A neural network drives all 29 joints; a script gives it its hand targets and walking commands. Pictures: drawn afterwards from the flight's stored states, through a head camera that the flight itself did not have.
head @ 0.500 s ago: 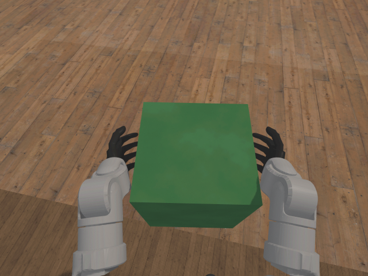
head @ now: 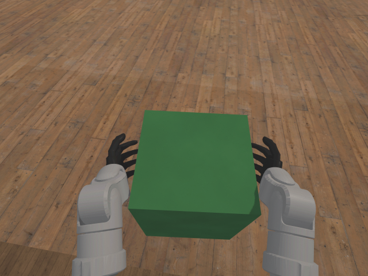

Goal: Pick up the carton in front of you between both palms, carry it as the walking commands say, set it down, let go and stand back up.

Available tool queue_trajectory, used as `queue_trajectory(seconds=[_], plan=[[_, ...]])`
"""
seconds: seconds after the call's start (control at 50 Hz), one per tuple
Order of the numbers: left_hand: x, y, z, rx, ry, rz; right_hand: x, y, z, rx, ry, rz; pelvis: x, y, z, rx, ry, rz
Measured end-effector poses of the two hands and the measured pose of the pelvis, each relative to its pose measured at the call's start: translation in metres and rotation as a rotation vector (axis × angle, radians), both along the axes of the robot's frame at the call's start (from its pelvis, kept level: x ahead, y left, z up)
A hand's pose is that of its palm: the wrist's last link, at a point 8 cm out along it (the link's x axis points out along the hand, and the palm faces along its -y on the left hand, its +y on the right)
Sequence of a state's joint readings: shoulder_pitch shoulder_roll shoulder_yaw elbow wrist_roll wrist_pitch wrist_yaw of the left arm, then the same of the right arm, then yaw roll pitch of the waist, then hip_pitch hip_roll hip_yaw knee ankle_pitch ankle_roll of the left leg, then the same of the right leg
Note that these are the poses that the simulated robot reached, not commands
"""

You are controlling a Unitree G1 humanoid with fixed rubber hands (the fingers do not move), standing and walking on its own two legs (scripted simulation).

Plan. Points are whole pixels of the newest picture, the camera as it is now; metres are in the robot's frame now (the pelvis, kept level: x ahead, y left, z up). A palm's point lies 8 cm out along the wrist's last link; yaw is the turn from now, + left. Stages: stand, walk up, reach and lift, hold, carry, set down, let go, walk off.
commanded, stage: carry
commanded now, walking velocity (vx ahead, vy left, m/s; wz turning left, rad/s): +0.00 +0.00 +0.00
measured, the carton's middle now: (191, 181) +0.34 +0.00 +0.03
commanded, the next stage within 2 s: none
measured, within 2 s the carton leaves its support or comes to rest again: neither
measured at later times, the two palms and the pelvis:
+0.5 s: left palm (106, 179) +0.30 +0.16 +0.10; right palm (269, 182) +0.30 -0.14 +0.11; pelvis -0.02 +0.01 +0.00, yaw +0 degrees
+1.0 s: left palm (107, 188) +0.28 +0.16 +0.11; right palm (275, 191) +0.28 -0.15 +0.11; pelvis -0.04 +0.00 +0.00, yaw +0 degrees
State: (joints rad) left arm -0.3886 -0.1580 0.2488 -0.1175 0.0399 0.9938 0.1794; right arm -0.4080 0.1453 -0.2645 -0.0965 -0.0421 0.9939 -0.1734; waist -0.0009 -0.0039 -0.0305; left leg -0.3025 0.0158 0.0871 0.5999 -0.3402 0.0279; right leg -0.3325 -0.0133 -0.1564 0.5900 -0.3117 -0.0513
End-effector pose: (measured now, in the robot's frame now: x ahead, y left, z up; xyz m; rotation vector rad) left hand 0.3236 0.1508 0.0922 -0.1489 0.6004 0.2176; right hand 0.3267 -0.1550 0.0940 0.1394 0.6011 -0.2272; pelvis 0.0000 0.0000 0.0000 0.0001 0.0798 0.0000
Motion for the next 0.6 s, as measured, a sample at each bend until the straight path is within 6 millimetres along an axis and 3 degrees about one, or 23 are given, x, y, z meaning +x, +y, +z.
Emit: queue_trajectory(seconds=[0.6], plan=[[-0.033,0.012,0.013,0.010,0.018,0.016,-0.031,0.010,0.012,-0.016,0.019,0.000,-0.025,0.007,0.002,-0.002,-0.047,0.002]])
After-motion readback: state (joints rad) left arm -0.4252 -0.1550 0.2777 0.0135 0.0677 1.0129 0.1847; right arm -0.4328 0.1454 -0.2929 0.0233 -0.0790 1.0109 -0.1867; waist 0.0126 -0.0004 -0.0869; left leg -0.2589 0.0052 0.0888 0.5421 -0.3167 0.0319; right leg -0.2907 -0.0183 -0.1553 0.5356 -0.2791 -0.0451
